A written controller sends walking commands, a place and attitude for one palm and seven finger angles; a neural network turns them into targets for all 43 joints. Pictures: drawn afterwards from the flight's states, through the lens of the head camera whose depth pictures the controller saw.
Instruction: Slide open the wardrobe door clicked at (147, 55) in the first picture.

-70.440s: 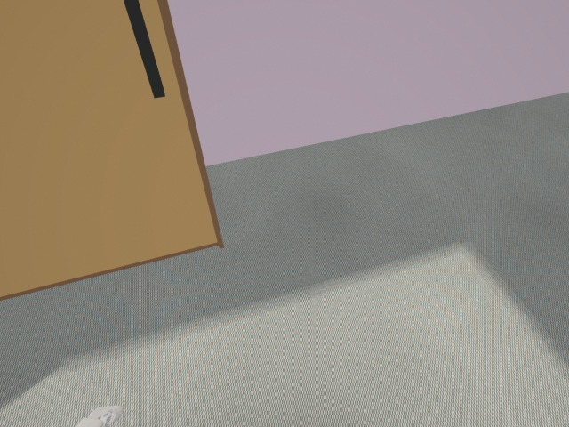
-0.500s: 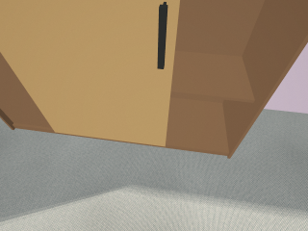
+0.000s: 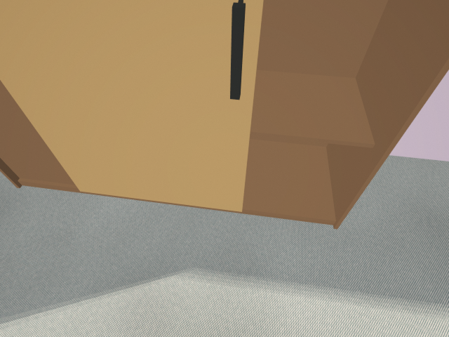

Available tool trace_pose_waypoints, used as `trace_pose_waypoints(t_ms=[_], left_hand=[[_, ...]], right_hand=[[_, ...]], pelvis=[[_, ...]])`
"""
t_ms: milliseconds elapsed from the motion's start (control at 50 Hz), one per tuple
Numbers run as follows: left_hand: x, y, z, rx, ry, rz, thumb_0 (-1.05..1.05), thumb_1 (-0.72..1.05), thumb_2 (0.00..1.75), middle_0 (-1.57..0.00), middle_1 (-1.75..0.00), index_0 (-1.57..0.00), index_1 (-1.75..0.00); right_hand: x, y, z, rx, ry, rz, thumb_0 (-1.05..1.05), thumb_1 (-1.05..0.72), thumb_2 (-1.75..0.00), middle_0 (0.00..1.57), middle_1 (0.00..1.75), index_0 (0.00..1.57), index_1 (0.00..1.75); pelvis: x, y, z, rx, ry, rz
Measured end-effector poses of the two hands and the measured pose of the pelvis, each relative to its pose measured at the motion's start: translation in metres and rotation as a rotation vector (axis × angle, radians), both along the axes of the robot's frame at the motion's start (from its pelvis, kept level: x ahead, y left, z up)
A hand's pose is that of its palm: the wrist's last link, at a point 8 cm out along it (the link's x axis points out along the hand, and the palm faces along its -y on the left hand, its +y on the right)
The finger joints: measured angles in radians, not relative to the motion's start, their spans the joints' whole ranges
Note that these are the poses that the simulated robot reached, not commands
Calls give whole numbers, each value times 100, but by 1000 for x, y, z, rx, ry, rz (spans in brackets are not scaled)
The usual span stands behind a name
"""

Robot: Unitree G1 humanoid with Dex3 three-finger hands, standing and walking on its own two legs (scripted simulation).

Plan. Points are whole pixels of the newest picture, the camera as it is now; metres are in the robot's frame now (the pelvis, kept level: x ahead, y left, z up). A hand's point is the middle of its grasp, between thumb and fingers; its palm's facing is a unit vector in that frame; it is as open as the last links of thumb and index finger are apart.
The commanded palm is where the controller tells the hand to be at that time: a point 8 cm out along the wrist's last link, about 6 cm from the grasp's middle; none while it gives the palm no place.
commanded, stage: look to check the result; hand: right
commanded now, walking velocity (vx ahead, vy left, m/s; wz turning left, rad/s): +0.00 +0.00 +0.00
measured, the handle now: (237, 52) +0.75 +0.02 +0.12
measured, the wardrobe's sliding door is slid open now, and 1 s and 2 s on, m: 0.47 0.47 0.47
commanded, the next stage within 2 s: stand and wait in 0.08 s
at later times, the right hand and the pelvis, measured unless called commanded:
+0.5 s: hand out of the picture +0.02 -0.17 -0.18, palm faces -0.02 +0.98 -0.19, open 7.4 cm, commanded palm none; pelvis +0.01 +0.00 +0.00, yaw +0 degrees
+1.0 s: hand out of the picture +0.01 -0.17 -0.18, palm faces -0.01 +0.98 -0.18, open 7.4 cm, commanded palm none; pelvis +0.01 +0.00 +0.00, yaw +0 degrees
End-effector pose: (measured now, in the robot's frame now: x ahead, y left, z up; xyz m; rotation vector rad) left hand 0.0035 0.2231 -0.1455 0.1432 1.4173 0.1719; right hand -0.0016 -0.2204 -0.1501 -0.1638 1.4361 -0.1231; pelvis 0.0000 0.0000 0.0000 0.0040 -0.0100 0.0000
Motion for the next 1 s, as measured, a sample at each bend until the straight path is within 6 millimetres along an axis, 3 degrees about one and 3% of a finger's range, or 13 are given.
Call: trace_pose_waypoints(t_ms=[440, 1000], left_hand=[[10, 2, 1, 6, -16, 2, 1, 92, 89, -20, -30, -20, -30], [3, -1, 2, 2, -9, 10, 1, 91, 89, -20, -30, -20, -30]], right_hand=[[17, -1, 1, -3, -32, 8, 0, -91, -90, 19, 30, 20, 30], [8, 1, 0, 3, -17, 1, 0, -91, -90, 19, 30, 20, 30]], pelvis=[[7, 1, 1, -1, -1, 4], [7, 1, 1, -2, -9, 6]])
